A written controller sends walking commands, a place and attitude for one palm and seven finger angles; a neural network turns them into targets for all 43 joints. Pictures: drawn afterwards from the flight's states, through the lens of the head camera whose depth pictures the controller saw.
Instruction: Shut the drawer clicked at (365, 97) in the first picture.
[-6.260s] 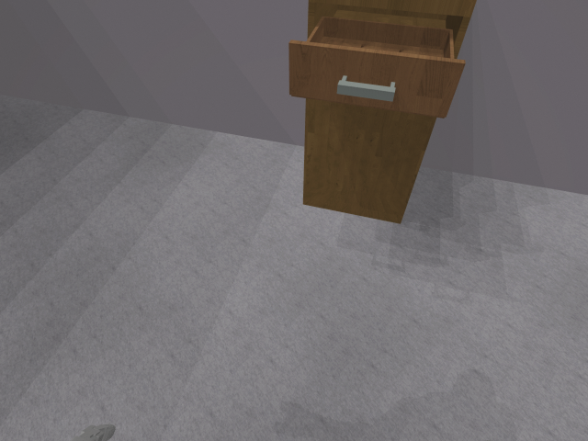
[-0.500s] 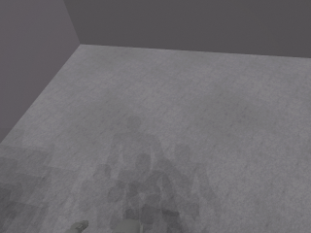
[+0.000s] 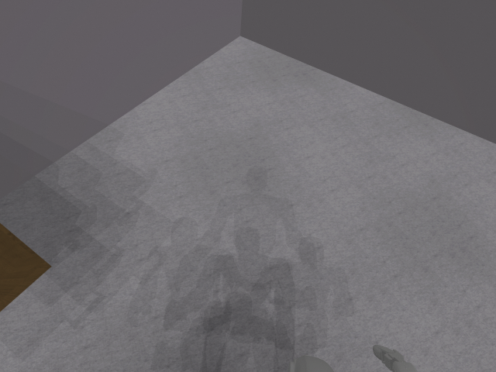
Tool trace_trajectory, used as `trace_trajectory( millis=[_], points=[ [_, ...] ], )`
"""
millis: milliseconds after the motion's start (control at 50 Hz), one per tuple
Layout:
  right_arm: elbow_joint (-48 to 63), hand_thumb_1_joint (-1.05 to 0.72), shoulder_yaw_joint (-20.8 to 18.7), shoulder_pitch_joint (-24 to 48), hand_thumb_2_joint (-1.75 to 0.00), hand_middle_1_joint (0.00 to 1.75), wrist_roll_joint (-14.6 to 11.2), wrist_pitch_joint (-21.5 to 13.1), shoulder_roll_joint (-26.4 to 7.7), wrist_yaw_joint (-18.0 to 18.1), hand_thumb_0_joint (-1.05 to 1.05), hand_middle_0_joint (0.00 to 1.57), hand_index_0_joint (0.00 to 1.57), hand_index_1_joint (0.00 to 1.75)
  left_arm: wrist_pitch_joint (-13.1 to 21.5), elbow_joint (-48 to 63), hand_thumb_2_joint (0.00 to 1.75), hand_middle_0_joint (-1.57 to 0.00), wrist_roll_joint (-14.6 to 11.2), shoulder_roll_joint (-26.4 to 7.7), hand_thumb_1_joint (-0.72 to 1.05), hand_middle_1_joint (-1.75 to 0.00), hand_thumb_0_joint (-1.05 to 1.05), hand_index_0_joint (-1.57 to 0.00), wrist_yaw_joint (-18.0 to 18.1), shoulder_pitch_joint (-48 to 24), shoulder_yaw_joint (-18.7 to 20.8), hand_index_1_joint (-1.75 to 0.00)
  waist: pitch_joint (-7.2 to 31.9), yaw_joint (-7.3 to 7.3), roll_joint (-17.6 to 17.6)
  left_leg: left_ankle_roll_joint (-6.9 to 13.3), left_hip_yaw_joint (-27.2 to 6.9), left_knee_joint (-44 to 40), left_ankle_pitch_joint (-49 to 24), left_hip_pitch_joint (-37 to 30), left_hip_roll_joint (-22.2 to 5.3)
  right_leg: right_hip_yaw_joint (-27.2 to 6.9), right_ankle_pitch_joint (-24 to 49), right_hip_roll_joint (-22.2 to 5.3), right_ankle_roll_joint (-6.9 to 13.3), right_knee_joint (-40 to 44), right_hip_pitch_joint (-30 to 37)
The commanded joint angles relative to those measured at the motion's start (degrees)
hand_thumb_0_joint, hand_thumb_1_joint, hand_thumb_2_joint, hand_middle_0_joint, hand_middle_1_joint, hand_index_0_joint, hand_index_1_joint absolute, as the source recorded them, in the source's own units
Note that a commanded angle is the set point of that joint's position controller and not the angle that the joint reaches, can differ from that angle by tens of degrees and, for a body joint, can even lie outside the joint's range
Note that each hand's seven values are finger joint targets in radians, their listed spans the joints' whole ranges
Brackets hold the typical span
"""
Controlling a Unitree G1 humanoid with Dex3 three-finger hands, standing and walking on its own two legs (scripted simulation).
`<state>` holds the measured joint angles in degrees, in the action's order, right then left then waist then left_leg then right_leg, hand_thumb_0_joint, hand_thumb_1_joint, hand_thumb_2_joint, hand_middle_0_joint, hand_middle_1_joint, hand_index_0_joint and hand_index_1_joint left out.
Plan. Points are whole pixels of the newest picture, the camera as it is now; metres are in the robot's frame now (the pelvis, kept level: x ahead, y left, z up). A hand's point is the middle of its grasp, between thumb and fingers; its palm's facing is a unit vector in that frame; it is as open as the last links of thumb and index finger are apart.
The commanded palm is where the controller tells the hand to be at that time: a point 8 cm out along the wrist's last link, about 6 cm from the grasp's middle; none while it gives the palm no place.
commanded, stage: turn to face it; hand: left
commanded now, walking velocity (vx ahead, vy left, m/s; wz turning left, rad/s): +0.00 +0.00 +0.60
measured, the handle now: out of the picture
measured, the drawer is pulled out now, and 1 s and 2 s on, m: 0.30 0.30 0.30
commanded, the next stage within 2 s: take the last steps up to it in 1.52 s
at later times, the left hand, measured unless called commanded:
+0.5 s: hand out of the picture +0.05 +0.18 -0.15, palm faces +0.29 -0.92 -0.26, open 7.4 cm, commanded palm none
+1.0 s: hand out of the picture -0.05 +0.26 -0.16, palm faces +0.60 -0.77 -0.24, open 7.4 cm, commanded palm none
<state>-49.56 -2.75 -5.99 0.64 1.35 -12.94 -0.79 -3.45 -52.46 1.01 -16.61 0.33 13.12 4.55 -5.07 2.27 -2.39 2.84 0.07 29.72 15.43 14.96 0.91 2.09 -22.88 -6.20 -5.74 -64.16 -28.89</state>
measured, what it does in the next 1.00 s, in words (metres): steps on the spot, turning left: right foot, then left foot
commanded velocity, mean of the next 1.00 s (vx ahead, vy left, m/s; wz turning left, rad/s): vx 0.00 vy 0.00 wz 0.60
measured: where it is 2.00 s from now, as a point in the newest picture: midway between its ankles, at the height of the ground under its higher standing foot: outside the picture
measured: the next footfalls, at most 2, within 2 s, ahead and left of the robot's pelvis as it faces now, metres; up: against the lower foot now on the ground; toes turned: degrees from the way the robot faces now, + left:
right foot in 0.28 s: +0.06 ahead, -0.14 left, +0.00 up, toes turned +9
left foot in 0.68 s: +0.00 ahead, +0.11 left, +0.00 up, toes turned +31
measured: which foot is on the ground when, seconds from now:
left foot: down 0.00-0.28, up 0.30-0.66, down 0.68-1.00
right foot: up 0.00-0.26, down 0.28-0.68, up 0.70-1.00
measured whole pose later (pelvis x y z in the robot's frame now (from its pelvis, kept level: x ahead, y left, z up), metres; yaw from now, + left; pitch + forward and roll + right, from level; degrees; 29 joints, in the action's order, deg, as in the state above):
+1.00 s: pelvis +0.00 +0.03 +0.01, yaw +35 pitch +0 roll -3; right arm -51.0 -2.6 -10.4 0.7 1.3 -11.7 -0.8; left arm -3.2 -50.8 0.9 -16.2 0.7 10.0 4.1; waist -3.8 0.5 -1.9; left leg 4.2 -3.3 26.0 12.8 13.1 2.9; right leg 0.2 -20.3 -5.4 -6.4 -61.8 -28.9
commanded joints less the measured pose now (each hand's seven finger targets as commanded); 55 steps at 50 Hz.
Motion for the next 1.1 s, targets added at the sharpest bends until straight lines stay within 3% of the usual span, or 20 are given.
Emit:
trace_trajectory(
  millis=[0,120,200,220,240,260,280,320,380,460,560,620,640,660,680,700,760,800,960,1080],
  points=[
    [2.72,-0.9,-3.65,-3.7,-0.9,0.3,0.33,-0.75,-12.13,0.97,0.0,0.2,0.2,0.3,1.57,5.97,0.9,-0.2,0.03,-3.05,0.9,-0.3,0.0,-0.2,0.49,-1.68,0.95,-0.3,6.54,-3.32,10.3,6.82,-14.31,-9.84,-23.81,-7.05,-13.22,-1.76,0.91,0.82,-0.6,3.66,-2.23],
    [2.54,-0.9,-4.53,-5.31,-0.9,0.3,0.74,-0.28,-12.2,0.99,0.0,0.2,0.2,0.3,2.35,8.63,0.9,-0.2,-0.38,-2.01,0.9,-0.3,0.0,-0.2,0.85,-5.04,0.46,-0.3,7.96,-4.13,11.27,7.54,-20.22,-6.61,-28.22,-7.01,-12.36,-1.91,-1.89,4.04,0.23,16.38,3.34],
    [2.98,-0.9,-4.84,-3.53,-0.9,0.3,0.42,0.0,-11.74,0.95,0.0,0.2,0.2,0.3,3.21,8.12,0.9,-0.2,-0.87,-2.27,0.9,-0.3,0.0,-0.2,1.29,0.0,0.62,-0.3,9.82,-1.36,10.8,5.19,-22.43,-1.84,-27.34,-0.59,-9.57,-1.21,6.61,5.79,1.3,32.68,16.6],
    [3.23,-0.9,-4.65,-3.51,-0.9,0.3,0.0,-0.08,-10.33,0.76,0.0,0.2,0.2,0.3,3.89,7.72,0.9,-0.2,-0.63,-3.9,0.9,-0.3,0.0,-0.2,1.5,2.39,0.95,-0.3,10.26,-0.07,7.38,2.7,-21.12,1.71,-20.98,4.05,-7.19,-2.84,12.49,3.43,1.55,41.89,23.87],
    [3.72,-0.9,-4.08,-5.69,-0.9,0.3,-0.59,-0.27,-6.16,0.37,0.0,0.2,0.2,0.3,4.61,7.67,0.9,-0.2,0.2,-8.55,0.9,-0.3,0.0,-0.2,1.99,3.71,1.82,-0.3,12.2,0.16,-7.01,-2.05,-12.8,12.22,-2.22,15.22,-0.77,-15.05,17.24,-10.15,5.26,47.54,34.37],
    [4.85,-0.9,-4.05,-6.11,-0.9,0.3,-0.02,-0.27,-5.45,0.44,0.0,0.2,0.2,0.3,4.35,8.26,0.9,-0.2,0.43,-11.59,0.9,-0.3,0.0,-0.2,1.89,3.48,1.95,-0.3,11.31,0.03,-14.39,-5.4,-4.16,25.06,19.71,20.78,4.38,-24.28,25.36,-22.69,12.36,47.09,31.22],
    [4.11,-0.9,-4.56,-5.12,-0.9,0.3,0.62,0.52,-7.82,0.37,0.0,0.2,0.2,0.3,4.22,8.68,0.9,-0.2,0.06,-9.71,0.9,-0.3,0.0,-0.2,2.01,2.34,1.84,-0.3,9.91,-0.05,-10.5,-4.83,-6.64,33.81,18.21,18.46,0.89,-20.79,21.86,-21.34,14.58,47.04,24.04],
    [2.27,-0.9,-4.45,-5.09,-0.9,0.3,0.61,1.22,-7.21,-0.33,0.0,0.2,0.2,0.3,3.86,9.7,0.9,-0.2,-0.07,-6.06,0.9,-0.3,0.0,-0.2,2.01,-3.71,0.95,-0.3,4.8,-2.73,-7.45,-5.48,-4.87,41.17,11.33,19.32,-1.53,-13.23,19.04,-15.59,13.49,47.02,18.89],
    [0.81,-0.9,-3.63,-5.31,-0.9,0.3,0.53,1.52,-5.78,-1.03,0.0,0.2,0.2,0.3,4.51,8.95,0.9,-0.2,0.15,-4.28,0.9,-0.3,0.0,-0.2,1.87,-2.99,0.14,-0.3,4.26,-3.07,-7.7,-7.22,-1.45,39.93,6.91,19.09,-2.43,-3.72,31.63,-11.87,12.12,44.06,21.68],
    [1.31,-0.9,-2.96,-0.85,-0.9,0.3,0.31,1.85,-4.88,-1.18,0.0,0.2,0.2,0.3,4.14,6.73,0.9,-0.2,0.46,-6.14,0.9,-0.3,0.0,-0.2,1.85,2.16,0.6,-0.3,4.69,-0.53,-7.97,-7.64,1.68,31.23,8.89,17.03,-2.57,-0.59,36.84,-12.83,12.44,42.69,24.95],
    [2.25,-0.9,-2.11,1.56,-0.9,0.3,-0.11,1.08,-4.37,-1.32,0.0,0.2,0.2,0.3,3.41,5.62,0.9,-0.2,0.81,-8.47,0.9,-0.3,0.0,-0.2,1.67,3.18,1.48,-0.3,5.89,0.49,-11.04,-6.4,5.42,16.91,9.9,10.43,-2.19,2.56,38.49,-14.4,12.27,39.47,25.3],
    [2.26,-0.9,-2.22,-1.71,-0.9,0.3,0.03,0.32,-5.59,-1.04,0.0,0.2,0.2,0.3,2.97,4.86,0.9,-0.2,0.54,-8.68,0.9,-0.3,0.0,-0.2,1.39,3.0,1.85,-0.3,8.2,-1.4,-8.93,-5.14,6.86,2.42,2.58,1.91,-0.95,5.99,37.8,-13.56,9.0,31.84,24.26],
    [1.38,-0.9,-2.93,-6.12,-0.9,0.3,0.3,-0.17,-8.18,-0.97,0.0,0.2,0.2,0.3,2.8,5.16,0.9,-0.2,-0.06,-8.34,0.9,-0.3,0.0,-0.2,1.15,2.81,1.83,-0.3,11.21,-4.03,-3.69,-3.81,4.78,-5.18,-7.21,-8.08,-2.26,7.87,34.23,-12.65,6.37,22.58,18.94],
    [1.07,-0.9,-4.77,-10.6,-0.9,0.3,0.76,-0.85,-15.42,-0.56,0.0,0.2,0.2,0.3,2.7,7.38,0.9,-0.2,-0.56,-4.71,0.9,-0.3,0.0,-0.2,0.59,3.07,1.44,-0.3,14.98,-6.54,14.51,3.37,-15.28,-6.43,-29.44,-21.66,-17.76,9.93,5.64,-4.84,1.42,8.01,1.29],
    [-0.14,-0.9,-5.41,-15.06,-0.9,0.3,-0.07,-0.51,-19.29,-0.24,0.0,0.2,0.2,0.3,2.54,9.76,0.9,-0.2,-0.23,-2.78,0.9,-0.3,0.0,-0.2,0.71,-0.52,0.16,-0.3,15.9,-8.24,19.83,10.55,-23.67,-6.09,-49.0,-21.98,-26.56,4.38,-17.52,-1.28,0.26,-1.25,-5.76],
    [-1.26,-0.9,-5.18,-15.8,-0.9,0.3,-0.22,-0.79,-17.5,0.67,0.0,0.2,0.2,0.3,1.8,9.16,0.9,-0.2,0.02,-3.26,0.9,-0.3,0.0,-0.2,1.41,-3.65,0.3,-0.3,15.8,-8.83,16.51,10.11,-22.12,-5.61,-47.51,-20.53,-24.91,-0.81,-14.33,-1.98,0.72,-5.15,-7.5],
    [1.42,-0.9,-3.36,-5.91,-0.9,0.3,0.34,-0.96,-12.26,1.45,0.0,0.2,0.2,0.3,1.81,6.33,0.9,-0.2,-0.04,-3.49,0.9,-0.3,0.0,-0.2,0.61,-3.35,0.86,-0.3,7.42,-4.12,11.06,6.1,-12.83,-7.63,-35.39,-9.7,-15.95,-2.01,-2.0,-2.02,0.16,-6.93,-5.55],
    [2.15,-0.9,-3.05,-3.83,-0.9,0.3,0.15,-1.24,-11.43,1.32,0.0,0.2,0.2,0.3,1.5,4.99,0.9,-0.2,0.03,-3.67,0.9,-0.3,0.0,-0.2,0.38,-0.58,0.98,-0.3,7.05,-2.65,11.17,4.84,-10.06,-9.01,-32.32,-7.79,-13.15,-1.6,1.72,-1.23,-0.19,-5.25,-3.09],
    [1.47,-0.9,-3.73,-7.22,-0.9,0.3,0.37,-0.85,-11.59,1.1,0.0,0.2,0.2,0.3,1.66,6.78,0.9,-0.2,-0.09,-3.49,0.9,-0.3,0.0,-0.2,0.9,-4.65,0.74,-0.3,6.26,-4.0,9.05,7.13,-18.09,-10.62,-23.72,-8.95,-12.86,-2.74,1.89,0.93,-0.91,3.76,-3.23],
    [1.02,-0.9,-4.19,-8.68,-0.9,0.3,0.76,-0.4,-11.37,1.37,0.0,0.2,0.2,0.3,2.12,8.89,0.9,-0.2,-0.56,-2.34,0.9,-0.3,0.0,-0.2,1.23,-7.52,0.32,-0.3,7.45,-4.62,10.7,8.19,-24.32,-8.14,-26.75,-8.76,-12.16,-3.75,-1.62,3.62,0.19,13.21,0.55]
  ],
)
